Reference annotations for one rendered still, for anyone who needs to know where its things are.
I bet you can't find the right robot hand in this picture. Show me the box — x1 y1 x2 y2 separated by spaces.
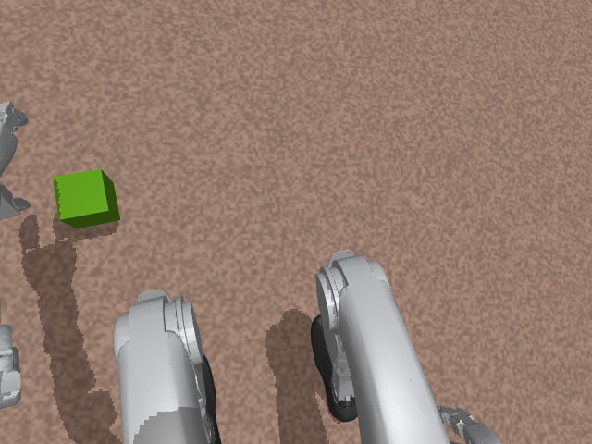
437 406 502 444

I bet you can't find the left robot arm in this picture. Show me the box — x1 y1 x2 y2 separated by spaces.
0 185 21 409

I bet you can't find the right robot foot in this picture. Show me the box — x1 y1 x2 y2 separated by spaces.
311 315 358 422

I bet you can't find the cube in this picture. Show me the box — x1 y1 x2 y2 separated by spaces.
53 169 120 228

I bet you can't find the left robot foot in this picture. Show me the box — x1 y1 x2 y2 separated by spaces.
201 354 221 444

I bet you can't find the left robot hand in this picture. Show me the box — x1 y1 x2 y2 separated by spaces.
0 102 31 220

